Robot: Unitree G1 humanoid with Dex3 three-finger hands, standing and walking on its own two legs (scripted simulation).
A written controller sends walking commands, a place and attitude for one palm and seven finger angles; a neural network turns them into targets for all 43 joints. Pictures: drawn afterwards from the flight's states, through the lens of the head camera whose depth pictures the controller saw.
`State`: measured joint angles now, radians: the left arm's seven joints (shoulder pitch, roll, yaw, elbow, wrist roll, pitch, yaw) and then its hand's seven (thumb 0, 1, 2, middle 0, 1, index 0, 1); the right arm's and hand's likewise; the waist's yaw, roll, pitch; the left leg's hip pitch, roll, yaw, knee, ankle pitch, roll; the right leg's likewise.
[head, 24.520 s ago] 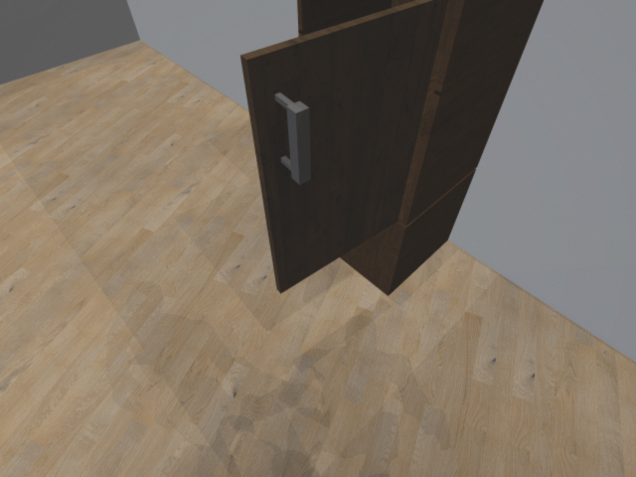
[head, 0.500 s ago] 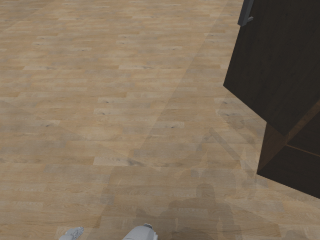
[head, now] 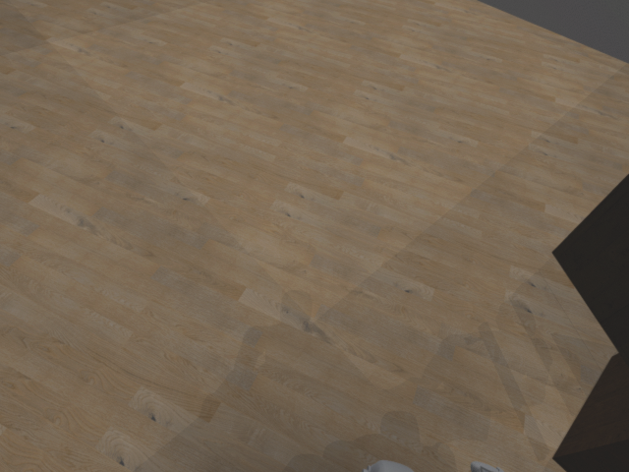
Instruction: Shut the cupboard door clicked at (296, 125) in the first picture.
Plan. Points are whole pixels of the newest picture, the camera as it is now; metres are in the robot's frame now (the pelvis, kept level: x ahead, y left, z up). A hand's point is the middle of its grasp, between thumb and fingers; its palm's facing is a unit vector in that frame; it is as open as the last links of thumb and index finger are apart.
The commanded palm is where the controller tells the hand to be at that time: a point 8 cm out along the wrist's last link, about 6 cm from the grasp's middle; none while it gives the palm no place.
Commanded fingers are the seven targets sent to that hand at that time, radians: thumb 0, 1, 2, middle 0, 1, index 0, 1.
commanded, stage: walk to a spot facing it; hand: left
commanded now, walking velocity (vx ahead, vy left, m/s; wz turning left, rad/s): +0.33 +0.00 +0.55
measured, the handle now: out of the picture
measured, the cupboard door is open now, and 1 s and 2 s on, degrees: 58 58 58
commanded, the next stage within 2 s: turn to face it in 0.78 s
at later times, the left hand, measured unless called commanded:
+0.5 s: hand (218, 410) +0.21 +0.15 -0.14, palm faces +0.28 -0.93 -0.23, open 7.4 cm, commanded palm none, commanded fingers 0.00 0.90 0.90 -0.20 -0.30 -0.20 -0.30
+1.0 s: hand (151, 395) +0.23 +0.27 -0.17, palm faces +0.55 -0.80 -0.23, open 7.4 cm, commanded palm none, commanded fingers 0.00 0.90 0.90 -0.20 -0.30 -0.20 -0.30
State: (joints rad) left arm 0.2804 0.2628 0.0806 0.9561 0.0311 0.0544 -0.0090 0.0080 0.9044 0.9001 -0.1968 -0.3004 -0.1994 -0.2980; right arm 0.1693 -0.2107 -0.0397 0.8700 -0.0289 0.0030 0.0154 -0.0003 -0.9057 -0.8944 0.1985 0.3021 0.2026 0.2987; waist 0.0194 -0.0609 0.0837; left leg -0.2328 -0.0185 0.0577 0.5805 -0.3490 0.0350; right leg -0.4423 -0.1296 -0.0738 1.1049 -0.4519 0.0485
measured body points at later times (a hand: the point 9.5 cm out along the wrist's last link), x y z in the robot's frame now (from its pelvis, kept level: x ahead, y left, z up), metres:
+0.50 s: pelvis +0.18 -0.05 +0.01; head +0.22 -0.05 +0.46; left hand +0.20 +0.20 -0.12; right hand +0.26 -0.29 -0.14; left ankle +0.11 +0.07 -0.62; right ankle +0.21 -0.14 -0.73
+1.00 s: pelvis +0.28 +0.05 +0.01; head +0.31 +0.09 +0.45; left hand +0.20 +0.31 -0.15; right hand +0.50 -0.10 -0.12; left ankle +0.30 +0.11 -0.73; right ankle +0.35 -0.12 -0.64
